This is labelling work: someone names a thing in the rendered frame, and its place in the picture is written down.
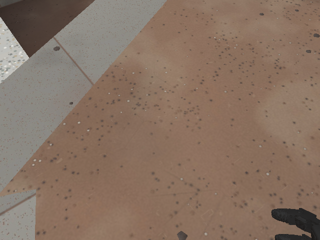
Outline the right robot hand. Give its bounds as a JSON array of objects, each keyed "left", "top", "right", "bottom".
[{"left": 271, "top": 208, "right": 320, "bottom": 240}]

